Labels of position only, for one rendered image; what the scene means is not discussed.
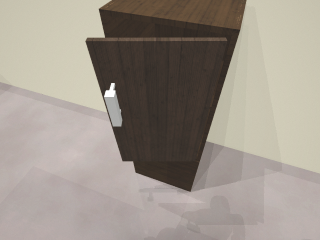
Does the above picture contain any handle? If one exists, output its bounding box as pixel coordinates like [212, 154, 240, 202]
[104, 83, 123, 127]

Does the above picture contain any cupboard door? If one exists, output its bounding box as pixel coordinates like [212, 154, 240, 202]
[85, 37, 228, 162]

